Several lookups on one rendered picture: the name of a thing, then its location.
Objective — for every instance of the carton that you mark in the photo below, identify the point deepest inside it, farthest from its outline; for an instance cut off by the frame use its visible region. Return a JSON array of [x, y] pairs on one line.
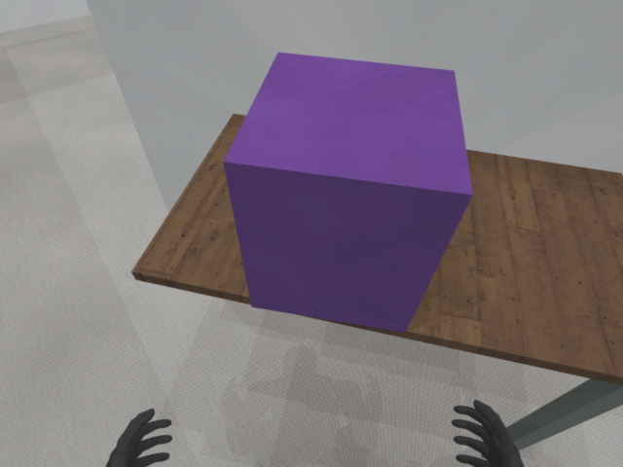
[[348, 180]]

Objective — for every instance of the table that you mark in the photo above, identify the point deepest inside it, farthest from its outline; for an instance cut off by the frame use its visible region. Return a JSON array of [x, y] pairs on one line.
[[533, 273]]

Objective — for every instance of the right robot hand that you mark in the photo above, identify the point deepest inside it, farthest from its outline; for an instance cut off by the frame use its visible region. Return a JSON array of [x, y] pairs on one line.
[[498, 448]]

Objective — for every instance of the left robot hand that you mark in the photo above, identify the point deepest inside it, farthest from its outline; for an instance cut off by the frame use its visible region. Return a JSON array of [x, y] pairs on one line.
[[130, 446]]

